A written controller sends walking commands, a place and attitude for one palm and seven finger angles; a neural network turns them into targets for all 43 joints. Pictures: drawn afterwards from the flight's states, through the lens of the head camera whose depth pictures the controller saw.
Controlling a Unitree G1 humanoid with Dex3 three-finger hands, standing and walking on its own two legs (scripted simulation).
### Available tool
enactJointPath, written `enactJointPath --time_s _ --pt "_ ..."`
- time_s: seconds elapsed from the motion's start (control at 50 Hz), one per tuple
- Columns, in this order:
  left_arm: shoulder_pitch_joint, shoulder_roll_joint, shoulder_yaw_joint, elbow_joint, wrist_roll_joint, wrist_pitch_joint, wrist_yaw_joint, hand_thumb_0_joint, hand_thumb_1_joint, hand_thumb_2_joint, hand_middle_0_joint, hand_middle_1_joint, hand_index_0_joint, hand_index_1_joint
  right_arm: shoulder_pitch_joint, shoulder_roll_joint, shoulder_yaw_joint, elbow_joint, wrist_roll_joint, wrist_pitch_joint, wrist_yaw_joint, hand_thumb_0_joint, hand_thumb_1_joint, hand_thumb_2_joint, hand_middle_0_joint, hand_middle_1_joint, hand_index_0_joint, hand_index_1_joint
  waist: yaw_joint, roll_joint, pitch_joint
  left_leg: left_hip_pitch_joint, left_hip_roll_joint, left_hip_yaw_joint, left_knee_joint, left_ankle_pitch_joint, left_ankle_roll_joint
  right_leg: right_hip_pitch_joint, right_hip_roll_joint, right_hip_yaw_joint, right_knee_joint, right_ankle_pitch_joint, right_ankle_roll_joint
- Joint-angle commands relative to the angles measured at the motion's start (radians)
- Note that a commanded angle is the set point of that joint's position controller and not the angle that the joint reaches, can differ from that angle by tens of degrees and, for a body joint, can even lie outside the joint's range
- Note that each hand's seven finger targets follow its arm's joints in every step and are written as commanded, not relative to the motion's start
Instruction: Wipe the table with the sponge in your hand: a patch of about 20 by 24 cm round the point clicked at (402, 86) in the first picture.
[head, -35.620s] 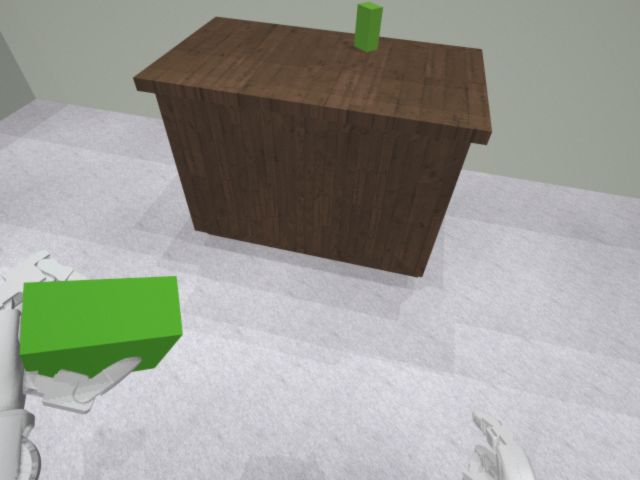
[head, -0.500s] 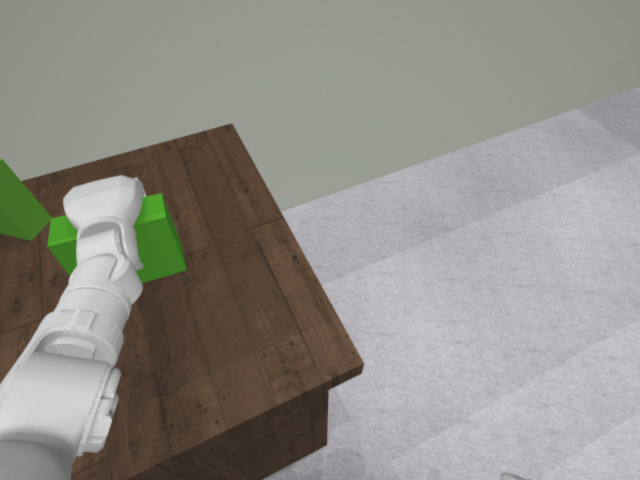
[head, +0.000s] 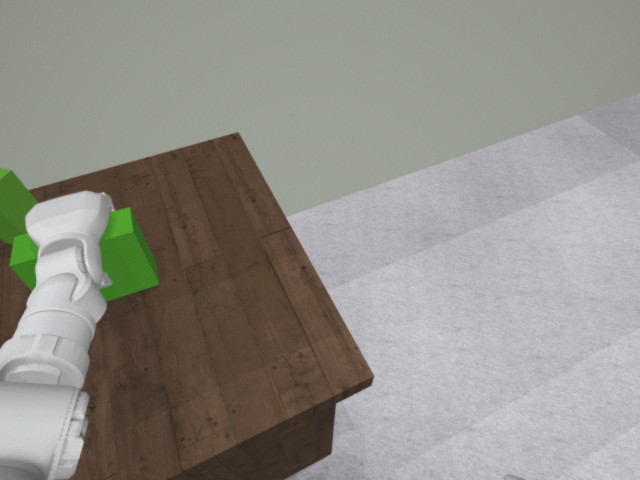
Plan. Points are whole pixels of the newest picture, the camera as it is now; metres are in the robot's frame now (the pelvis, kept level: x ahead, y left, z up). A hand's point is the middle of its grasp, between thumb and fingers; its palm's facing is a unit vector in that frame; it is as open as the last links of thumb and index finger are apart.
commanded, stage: slide back across to the first lane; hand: left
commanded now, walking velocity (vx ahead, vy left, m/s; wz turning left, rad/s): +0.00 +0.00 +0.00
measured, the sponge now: (97, 270) +0.38 +0.33 +0.02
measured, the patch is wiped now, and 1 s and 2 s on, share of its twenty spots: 1.00 1.00 1.00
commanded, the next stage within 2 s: wipe back along the first lane in 0.20 s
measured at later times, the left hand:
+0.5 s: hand (66, 272) +0.36 +0.35 +0.05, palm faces -0.07 -0.03 -1.00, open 9.4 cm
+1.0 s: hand (69, 296) +0.32 +0.33 +0.05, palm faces -0.04 -0.03 -1.00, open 9.4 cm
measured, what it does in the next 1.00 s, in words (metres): stands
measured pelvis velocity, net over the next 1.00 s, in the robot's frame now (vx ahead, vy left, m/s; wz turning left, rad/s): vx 0.00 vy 0.00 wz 0.02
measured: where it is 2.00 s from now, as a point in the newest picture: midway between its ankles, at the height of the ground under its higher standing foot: outside the picture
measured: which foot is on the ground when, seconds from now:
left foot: down 0.00-1.00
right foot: down 0.00-1.00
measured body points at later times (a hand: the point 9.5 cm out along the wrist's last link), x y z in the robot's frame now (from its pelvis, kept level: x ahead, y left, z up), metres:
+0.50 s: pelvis +0.01 +0.01 +0.00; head +0.04 +0.00 +0.45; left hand +0.36 +0.35 +0.11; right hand +0.15 -0.25 -0.12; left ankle -0.02 +0.10 -0.74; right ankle -0.02 -0.13 -0.74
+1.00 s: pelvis +0.00 +0.00 +0.00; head +0.03 -0.02 +0.45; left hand +0.32 +0.33 +0.10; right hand +0.17 -0.25 -0.12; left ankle -0.02 +0.10 -0.74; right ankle -0.02 -0.13 -0.74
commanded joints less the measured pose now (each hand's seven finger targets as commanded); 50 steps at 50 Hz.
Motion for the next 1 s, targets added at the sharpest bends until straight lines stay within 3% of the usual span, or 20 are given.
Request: enactJointPath --time_s 0.0,0.04,0.08,0.16,0.18,0.24,0.26,0.3,0.34,0.36,0.44,0.46,0.52,0.56,0.64,0.66,0.72,0.78,0.88,0.98 --pt "-0.2 0.264 0.051 -0.164 0.025 -0.027 -0.001 0.0 0.1 1.3 -1.2 -1.6 -1.2 -1.6 -0.033 -0.161 -0.055 -0.114 -0.003 -0.028 -0.008 0.0 -0.9 -0.9 0.2 0.3 0.2 0.3 0.023 -0.017 -0.279 0.165 -0.003 -0.03 -0.021 0.39 0.02 0.149 0.023 -0.009 -0.009 0.352 -0.071" --pt "-0.192 0.267 0.053 -0.186 0.022 -0.033 0.0 0.0 0.1 1.3 -1.2 -1.6 -1.2 -1.6 -0.044 -0.161 -0.052 -0.12 -0.002 -0.025 -0.007 0.0 -0.9 -0.9 0.2 0.3 0.2 0.3 0.024 -0.02 -0.251 0.152 -0.006 -0.03 -0.028 0.37 0.019 0.145 0.023 -0.01 -0.015 0.339 -0.071" --pt "-0.186 0.3 0.079 -0.213 0.03 -0.041 0.002 0.0 0.1 1.3 -1.2 -1.6 -1.2 -1.6 -0.045 -0.165 -0.055 -0.117 -0.006 -0.025 -0.006 0.0 -0.9 -0.9 0.2 0.3 0.2 0.3 0.034 0.01 -0.271 0.17 -0.006 -0.033 -0.018 0.421 0.017 0.151 0.021 -0.011 -0.002 0.373 -0.077" --pt "-0.14 0.28 0.083 -0.244 0.027 -0.037 0.004 0.0 0.1 1.3 -1.2 -1.6 -1.2 -1.6 -0.064 -0.16 -0.056 -0.126 -0.004 -0.024 -0.001 0.0 -0.9 -0.9 0.2 0.3 0.2 0.3 0.04 0.015 -0.276 0.18 -0.005 -0.042 -0.013 0.48 0.01 0.147 0.023 -0.013 0.002 0.391 -0.079" --pt "-0.145 0.27 0.064 -0.246 0.028 -0.034 0.003 0.0 0.1 1.3 -1.2 -1.6 -1.2 -1.6 -0.058 -0.162 -0.057 -0.124 -0.007 -0.022 -0.001 0.0 -0.9 -0.9 0.2 0.3 0.2 0.3 0.031 0.006 -0.264 0.186 -0.004 -0.04 -0.006 0.467 0.011 0.139 0.023 -0.016 0.004 0.388 -0.076" --pt "-0.13 0.287 0.077 -0.249 0.035 -0.032 0.002 0.0 0.1 1.3 -1.2 -1.6 -1.2 -1.6 -0.061 -0.163 -0.058 -0.125 -0.007 -0.02 -0.001 0.0 -0.9 -0.9 0.2 0.3 0.2 0.3 0.034 0.002 -0.264 0.183 -0.007 -0.042 -0.006 0.459 0.01 0.135 0.025 -0.019 0.003 0.37 -0.077" --pt "-0.13 0.282 0.078 -0.279 0.03 -0.035 -0.006 0.0 0.1 1.3 -1.2 -1.6 -1.2 -1.6 -0.073 -0.16 -0.054 -0.135 -0.005 -0.021 -0.001 0.0 -0.9 -0.9 0.2 0.3 0.2 0.3 0.041 0.028 -0.277 0.189 -0.006 -0.05 -0.01 0.49 0.006 0.141 0.023 -0.017 0.005 0.377 -0.08" --pt "-0.128 0.244 0.04 -0.273 0.033 -0.03 -0.009 0.0 0.1 1.3 -1.2 -1.6 -1.2 -1.6 -0.062 -0.158 -0.055 -0.132 -0.006 -0.019 0.0 0.0 -0.9 -0.9 0.2 0.3 0.2 0.3 0.025 0.017 -0.259 0.198 -0.004 -0.052 -0.002 0.472 0.006 0.113 0.027 -0.026 0.006 0.347 -0.077" --pt "-0.087 0.226 0.038 -0.275 0.024 -0.027 -0.009 0.0 0.1 1.3 -1.2 -1.6 -1.2 -1.6 -0.067 -0.157 -0.057 -0.138 -0.007 -0.018 0.001 0.0 -0.9 -0.9 0.2 0.3 0.2 0.3 0.031 -0.004 -0.26 0.189 -0.005 -0.051 -0.004 0.44 0.008 0.119 0.028 -0.024 -0.001 0.333 -0.077" --pt "-0.084 0.214 0.037 -0.313 0.016 -0.032 -0.015 0.0 0.1 1.3 -1.2 -1.6 -1.2 -1.6 -0.085 -0.155 -0.054 -0.148 -0.006 -0.019 0.0 0.0 -0.9 -0.9 0.2 0.3 0.2 0.3 0.038 0.015 -0.272 0.199 -0.002 -0.059 -0.006 0.479 0.006 0.123 0.026 -0.02 0.001 0.347 -0.081" --pt "-0.016 0.165 0.01 -0.34 0.003 -0.013 -0.008 0.0 0.1 1.3 -1.2 -1.6 -1.2 -1.6 -0.089 -0.152 -0.057 -0.151 -0.008 -0.016 0.004 0.0 -0.9 -0.9 0.2 0.3 0.2 0.3 0.033 -0.021 -0.258 0.192 -0.004 -0.052 0.001 0.441 0.008 0.126 0.028 -0.024 0.001 0.341 -0.076" --pt "0.01 0.173 0.029 -0.347 -0.005 -0.009 -0.011 0.0 0.1 1.3 -1.2 -1.6 -1.2 -1.6 -0.104 -0.151 -0.051 -0.159 -0.005 -0.017 0.004 0.0 -0.9 -0.9 0.2 0.3 0.2 0.3 0.045 -0.006 -0.246 0.182 -0.002 -0.063 -0.008 0.456 0.004 0.128 0.027 -0.023 0.001 0.333 -0.08" --pt "0.044 0.145 0.0 -0.345 -0.004 0.014 -0.009 0.0 0.1 1.3 -1.2 -1.6 -1.2 -1.6 -0.104 -0.151 -0.05 -0.16 -0.004 -0.017 0.005 0.0 -0.9 -0.9 0.2 0.3 0.2 0.3 0.037 -0.045 -0.217 0.163 -0.008 -0.055 -0.01 0.392 0.008 0.126 0.03 -0.028 -0.001 0.309 -0.075" --pt "0.055 0.13 -0.005 -0.358 -0.01 0.027 -0.014 0.0 0.1 1.3 -1.2 -1.6 -1.2 -1.6 -0.125 -0.148 -0.042 -0.169 -0.003 -0.018 0.003 0.0 -0.9 -0.9 0.2 0.3 0.2 0.3 0.046 -0.028 -0.202 0.15 -0.009 -0.062 -0.024 0.37 0.006 0.123 0.029 -0.026 -0.004 0.28 -0.08" --pt "0.098 0.125 -0.014 -0.332 -0.014 0.046 -0.018 0.0 0.1 1.3 -1.2 -1.6 -1.2 -1.6 -0.119 -0.15 -0.04 -0.169 -0.001 -0.02 0.001 0.0 -0.9 -0.9 0.2 0.3 0.2 0.3 0.04 -0.064 -0.18 0.129 -0.015 -0.05 -0.02 0.31 0.01 0.128 0.028 -0.026 -0.007 0.263 -0.074" --pt "0.109 0.15 0.014 -0.338 -0.017 0.046 -0.022 0.0 0.1 1.3 -1.2 -1.6 -1.2 -1.6 -0.132 -0.152 -0.036 -0.17 0.001 -0.021 -0.001 0.0 -0.9 -0.9 0.2 0.3 0.2 0.3 0.052 -0.056 -0.182 0.121 -0.014 -0.055 -0.028 0.31 0.009 0.137 0.026 -0.02 -0.008 0.26 -0.078" --pt "0.11 0.128 -0.017 -0.352 -0.015 0.05 -0.03 0.0 0.1 1.3 -1.2 -1.6 -1.2 -1.6 -0.126 -0.149 -0.034 -0.178 0.0 -0.023 -0.002 0.0 -0.9 -0.9 0.2 0.3 0.2 0.3 0.044 -0.054 -0.175 0.124 -0.018 -0.048 -0.027 0.278 0.011 0.133 0.027 -0.025 -0.01 0.238 -0.073" --pt "0.154 0.118 -0.017 -0.393 -0.022 0.045 -0.036 0.0 0.1 1.3 -1.2 -1.6 -1.2 -1.6 -0.135 -0.147 -0.034 -0.188 0.0 -0.027 0.0 0.0 -0.9 -0.9 0.2 0.3 0.2 0.3 0.051 -0.033 -0.175 0.133 -0.017 -0.054 -0.023 0.301 0.01 0.142 0.025 -0.024 -0.004 0.259 -0.077" --pt "0.251 0.103 -0.006 -0.473 -0.042 0.052 -0.032 0.0 0.1 1.3 -1.2 -1.6 -1.2 -1.6 -0.152 -0.144 -0.035 -0.203 0.0 -0.035 0.004 0.0 -0.9 -0.9 0.2 0.3 0.2 0.3 0.062 -0.056 -0.174 0.136 -0.016 -0.054 -0.026 0.311 0.01 0.164 0.026 -0.022 -0.004 0.278 -0.072" --pt "0.322 0.051 -0.037 -0.554 -0.056 0.08 -0.026 0.0 0.1 1.3 -1.2 -1.6 -1.2 -1.6 -0.179 -0.136 -0.032 -0.215 0.002 -0.043 0.009 0.0 -0.9 -0.9 0.2 0.3 0.2 0.3 0.064 -0.045 -0.147 0.147 -0.015 -0.056 -0.029 0.319 0.009 0.164 0.026 -0.025 -0.004 0.283 -0.071"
